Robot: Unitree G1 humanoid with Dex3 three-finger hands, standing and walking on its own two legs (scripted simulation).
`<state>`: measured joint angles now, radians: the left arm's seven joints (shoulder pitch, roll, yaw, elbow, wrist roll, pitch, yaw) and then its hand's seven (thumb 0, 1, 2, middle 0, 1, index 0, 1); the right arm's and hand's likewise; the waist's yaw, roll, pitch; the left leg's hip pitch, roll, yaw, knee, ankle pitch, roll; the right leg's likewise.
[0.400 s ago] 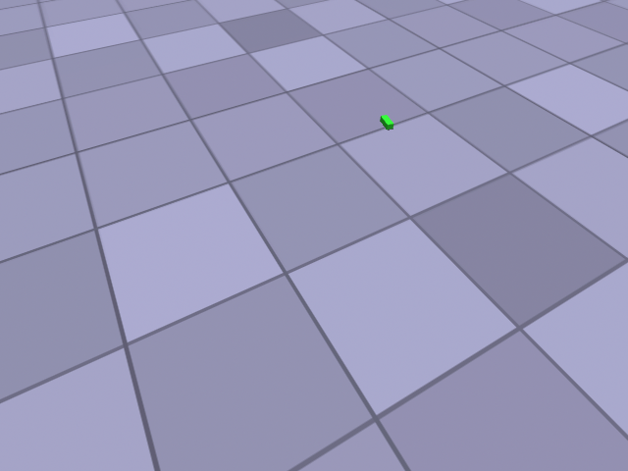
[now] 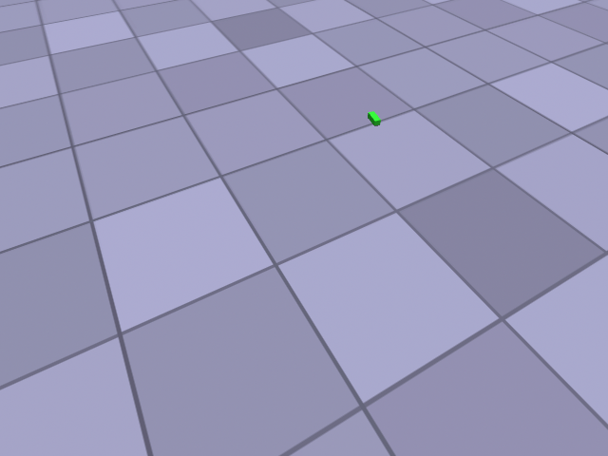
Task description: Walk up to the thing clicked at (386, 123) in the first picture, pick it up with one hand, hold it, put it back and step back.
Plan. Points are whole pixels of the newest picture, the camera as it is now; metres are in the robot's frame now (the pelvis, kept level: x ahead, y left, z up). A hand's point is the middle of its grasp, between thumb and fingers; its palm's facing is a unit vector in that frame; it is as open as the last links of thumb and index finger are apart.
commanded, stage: stand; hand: left
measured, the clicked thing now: (374, 118) +1.96 -0.37 -0.77
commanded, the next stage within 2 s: walk up in 0.72 s
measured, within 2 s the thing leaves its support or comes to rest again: neither
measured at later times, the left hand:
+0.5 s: hand out of the picture +0.08 +0.25 -0.16, palm faces -0.02 -0.94 -0.34, open 7.4 cm
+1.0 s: hand (146, 423) +0.19 +0.25 -0.12, palm faces -0.23 -0.87 -0.44, open 7.4 cm
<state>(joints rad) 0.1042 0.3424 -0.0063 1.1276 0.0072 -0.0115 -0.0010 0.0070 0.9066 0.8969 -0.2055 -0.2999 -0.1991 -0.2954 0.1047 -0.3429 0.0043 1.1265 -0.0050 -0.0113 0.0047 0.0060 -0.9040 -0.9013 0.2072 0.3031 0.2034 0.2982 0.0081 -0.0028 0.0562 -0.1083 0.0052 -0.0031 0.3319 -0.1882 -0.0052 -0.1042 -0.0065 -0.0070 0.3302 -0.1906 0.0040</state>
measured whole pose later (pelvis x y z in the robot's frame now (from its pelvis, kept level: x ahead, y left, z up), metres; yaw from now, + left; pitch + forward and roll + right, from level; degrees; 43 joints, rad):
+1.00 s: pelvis +0.05 -0.03 -0.02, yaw -15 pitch -2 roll +2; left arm 0.23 0.45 0.09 0.99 0.01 0.00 -0.11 0.01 0.91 0.90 -0.21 -0.30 -0.20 -0.30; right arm 0.18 -0.47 -0.11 0.95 -0.05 -0.03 0.09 0.01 -0.90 -0.90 0.21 0.30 0.21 0.30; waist 0.00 0.06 0.01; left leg 0.00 0.10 0.25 0.44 -0.39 -0.02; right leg -0.44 -0.14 -0.07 0.76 -0.30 0.01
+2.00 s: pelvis +0.59 -0.11 -0.04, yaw -45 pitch -1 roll -1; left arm 0.14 0.38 0.04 0.87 -0.02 -0.06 0.03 0.01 0.91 0.90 -0.21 -0.30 -0.20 -0.30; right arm 0.36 -0.38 -0.10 0.81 -0.06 0.03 0.07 0.01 -0.90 -0.90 0.21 0.30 0.20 0.30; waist -0.10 0.10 0.08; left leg -0.20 -0.02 0.16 0.93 -0.54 -0.03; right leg -0.41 0.03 -0.14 0.66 -0.23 -0.09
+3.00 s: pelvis +1.05 -0.12 -0.03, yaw -61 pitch -3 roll -1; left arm 0.33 0.40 0.05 0.85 0.02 -0.09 0.10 0.00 0.90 0.90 -0.21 -0.30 -0.21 -0.30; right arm 0.24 -0.46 -0.10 0.75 -0.06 0.11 0.10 0.01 -0.90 -0.90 0.21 0.30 0.20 0.30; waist -0.01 0.16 0.08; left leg -0.57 0.11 -0.10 1.23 -0.37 -0.02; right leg -0.35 -0.04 -0.03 0.69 -0.28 -0.01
